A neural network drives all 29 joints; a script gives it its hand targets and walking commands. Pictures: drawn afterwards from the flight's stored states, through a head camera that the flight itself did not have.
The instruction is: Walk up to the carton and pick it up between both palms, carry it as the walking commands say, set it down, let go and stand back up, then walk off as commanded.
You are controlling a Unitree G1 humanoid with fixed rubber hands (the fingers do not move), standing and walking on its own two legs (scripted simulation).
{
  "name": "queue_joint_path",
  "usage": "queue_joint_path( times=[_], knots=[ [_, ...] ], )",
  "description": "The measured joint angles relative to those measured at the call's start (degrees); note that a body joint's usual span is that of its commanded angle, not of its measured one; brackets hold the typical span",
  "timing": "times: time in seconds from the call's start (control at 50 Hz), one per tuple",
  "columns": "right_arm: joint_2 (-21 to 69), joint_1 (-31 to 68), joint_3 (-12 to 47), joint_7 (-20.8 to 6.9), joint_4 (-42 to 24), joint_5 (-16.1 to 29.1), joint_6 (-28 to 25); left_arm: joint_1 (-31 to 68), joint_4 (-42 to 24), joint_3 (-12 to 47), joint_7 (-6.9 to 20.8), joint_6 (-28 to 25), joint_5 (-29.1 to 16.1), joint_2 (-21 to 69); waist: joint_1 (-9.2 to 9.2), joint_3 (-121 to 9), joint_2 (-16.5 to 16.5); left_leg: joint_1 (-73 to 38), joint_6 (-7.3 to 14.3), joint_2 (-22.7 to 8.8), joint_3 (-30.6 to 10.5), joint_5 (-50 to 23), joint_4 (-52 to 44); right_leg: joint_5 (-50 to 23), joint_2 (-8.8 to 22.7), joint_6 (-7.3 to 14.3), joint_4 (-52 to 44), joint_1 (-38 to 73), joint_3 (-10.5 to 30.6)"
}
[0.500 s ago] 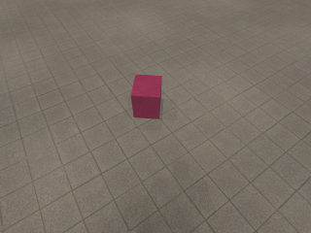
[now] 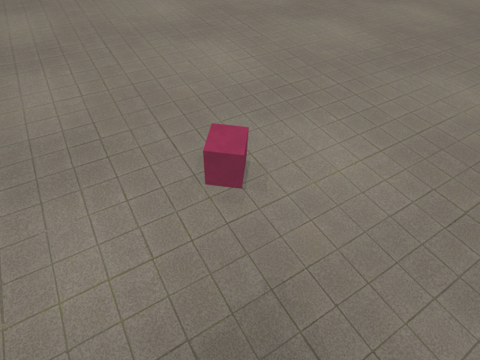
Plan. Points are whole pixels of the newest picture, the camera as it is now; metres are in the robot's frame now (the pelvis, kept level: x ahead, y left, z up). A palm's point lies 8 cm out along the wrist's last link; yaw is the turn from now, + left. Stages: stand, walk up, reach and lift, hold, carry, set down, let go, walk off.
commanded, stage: stand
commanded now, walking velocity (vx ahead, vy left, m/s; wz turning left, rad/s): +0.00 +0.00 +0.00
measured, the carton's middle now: (226, 156) +1.27 +0.10 -0.65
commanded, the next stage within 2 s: none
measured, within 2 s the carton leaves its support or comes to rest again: neither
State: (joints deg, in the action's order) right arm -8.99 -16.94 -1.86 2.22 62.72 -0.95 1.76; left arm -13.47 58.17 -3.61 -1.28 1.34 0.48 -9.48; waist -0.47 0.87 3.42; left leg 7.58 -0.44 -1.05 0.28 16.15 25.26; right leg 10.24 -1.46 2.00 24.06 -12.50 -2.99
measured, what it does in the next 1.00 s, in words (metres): stands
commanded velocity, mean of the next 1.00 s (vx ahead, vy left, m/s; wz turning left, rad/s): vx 0.00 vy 0.00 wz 0.00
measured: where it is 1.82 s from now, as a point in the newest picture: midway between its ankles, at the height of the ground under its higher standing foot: outside the picture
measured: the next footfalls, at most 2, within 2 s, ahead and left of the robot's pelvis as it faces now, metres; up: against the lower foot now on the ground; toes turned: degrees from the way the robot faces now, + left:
none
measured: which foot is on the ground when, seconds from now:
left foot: down 0.00-1.00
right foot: down 0.00-1.00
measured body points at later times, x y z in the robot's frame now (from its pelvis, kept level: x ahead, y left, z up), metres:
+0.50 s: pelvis -0.03 +0.01 +0.00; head -0.04 +0.02 +0.45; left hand -0.06 +0.22 -0.17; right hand -0.06 -0.19 -0.16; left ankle -0.03 +0.12 -0.74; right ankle +0.03 -0.10 -0.74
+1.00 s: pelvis +0.00 +0.03 +0.00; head -0.01 +0.03 +0.45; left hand -0.02 +0.23 -0.17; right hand -0.03 -0.17 -0.16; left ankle -0.03 +0.12 -0.74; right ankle +0.03 -0.10 -0.74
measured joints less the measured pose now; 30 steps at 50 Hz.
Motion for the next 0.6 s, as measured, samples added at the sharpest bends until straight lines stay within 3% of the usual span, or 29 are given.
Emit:
queue_joint_path(
  times=[0.3, 0.6],
  knots=[
    [2.11, -0.66, 1.73, -0.70, 1.15, 0.55, -1.02, -6.17, 5.49, 1.88, 0.15, 0.19, 0.59, 1.28, -0.50, -0.78, -3.73, 0.06, 1.11, 1.09, 1.21, -2.06, -0.74, -3.00, 0.97, -0.93, -1.68, 0.11, 1.26],
    [2.56, -4.06, 2.35, -0.44, 2.95, 0.64, -1.68, -6.16, 6.09, 2.81, 0.20, -0.30, 0.38, 2.83, -0.26, -1.86, -1.62, 2.47, 1.56, 1.53, 2.10, -1.99, 0.11, -3.01, 1.33, -1.36, -0.32, -2.82, 2.23]
  ],
)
